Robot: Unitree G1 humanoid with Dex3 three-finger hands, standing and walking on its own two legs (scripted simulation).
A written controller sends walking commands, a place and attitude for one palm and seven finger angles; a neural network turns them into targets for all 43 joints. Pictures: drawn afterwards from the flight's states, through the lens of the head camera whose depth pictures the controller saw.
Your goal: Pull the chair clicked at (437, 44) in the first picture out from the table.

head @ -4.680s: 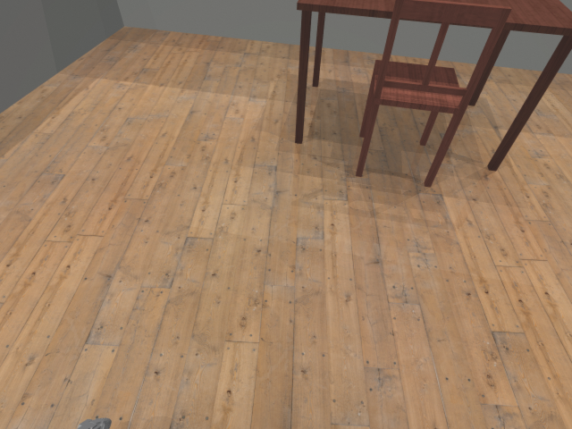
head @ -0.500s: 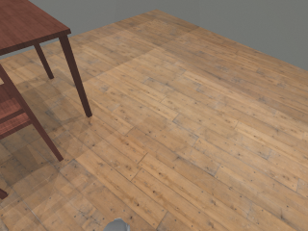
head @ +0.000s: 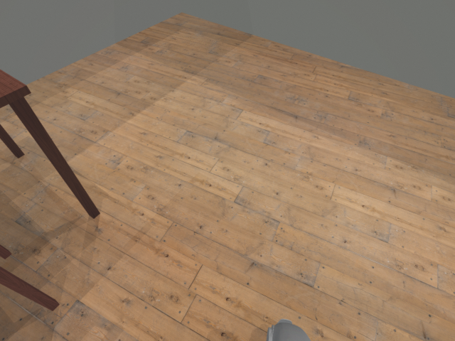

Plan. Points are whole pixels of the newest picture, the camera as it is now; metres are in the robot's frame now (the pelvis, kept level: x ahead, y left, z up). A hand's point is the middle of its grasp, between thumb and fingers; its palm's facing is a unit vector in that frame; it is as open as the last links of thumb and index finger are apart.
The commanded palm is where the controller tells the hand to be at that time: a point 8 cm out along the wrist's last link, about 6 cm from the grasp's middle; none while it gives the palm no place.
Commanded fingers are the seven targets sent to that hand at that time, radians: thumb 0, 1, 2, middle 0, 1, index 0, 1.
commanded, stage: turn to face it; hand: left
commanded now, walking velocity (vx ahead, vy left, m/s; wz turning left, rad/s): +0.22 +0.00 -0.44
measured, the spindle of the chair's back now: out of the picture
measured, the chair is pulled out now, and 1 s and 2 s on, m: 0.00 0.00 0.00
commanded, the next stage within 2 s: take the last steps up to it in 1.80 s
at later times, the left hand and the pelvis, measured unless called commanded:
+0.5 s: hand (163, 298) +0.23 +0.15 -0.17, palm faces +0.16 -0.97 -0.19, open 7.2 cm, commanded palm none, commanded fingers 0.00 0.90 0.90 -0.20 -0.30 -0.20 -0.30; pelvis +0.15 -0.04 -0.01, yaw +8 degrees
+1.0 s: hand (133, 308) +0.21 +0.21 -0.16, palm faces +0.41 -0.86 -0.29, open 7.4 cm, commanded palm none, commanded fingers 0.00 0.90 0.90 -0.20 -0.30 -0.20 -0.30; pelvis +0.19 -0.04 -0.01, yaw +24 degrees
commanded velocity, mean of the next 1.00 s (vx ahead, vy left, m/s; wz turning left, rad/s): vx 0.00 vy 0.00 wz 0.57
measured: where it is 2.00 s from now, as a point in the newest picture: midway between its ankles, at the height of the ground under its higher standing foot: outside the picture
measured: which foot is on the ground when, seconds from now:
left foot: down 0.00-0.12, up 0.14-0.56, down 0.58-1.00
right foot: up 0.00-0.10, down 0.12-0.58, up 0.60-1.00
